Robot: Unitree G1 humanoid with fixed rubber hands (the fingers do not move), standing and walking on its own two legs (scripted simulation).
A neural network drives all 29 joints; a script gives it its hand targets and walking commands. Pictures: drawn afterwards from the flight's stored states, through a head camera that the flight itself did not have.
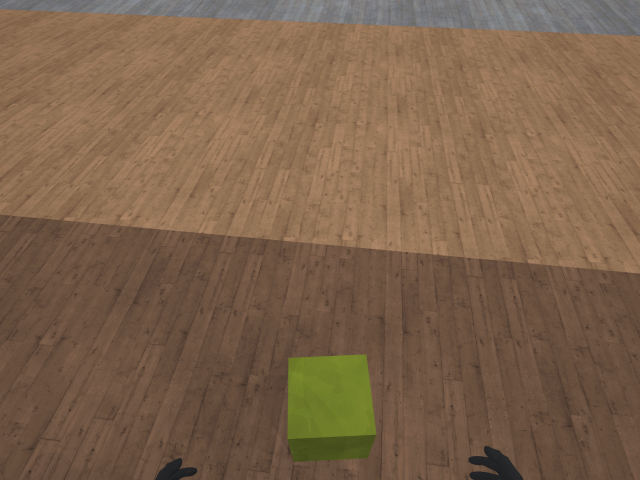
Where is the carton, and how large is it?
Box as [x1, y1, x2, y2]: [287, 354, 375, 461]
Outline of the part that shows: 365,354 288,358 287,438 294,461 367,457 375,436 375,427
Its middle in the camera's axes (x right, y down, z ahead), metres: +0.02 +0.46 +1.07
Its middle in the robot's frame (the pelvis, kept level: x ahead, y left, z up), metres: +0.40 -0.01 -0.64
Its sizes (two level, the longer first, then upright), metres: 0.210 0.200 0.250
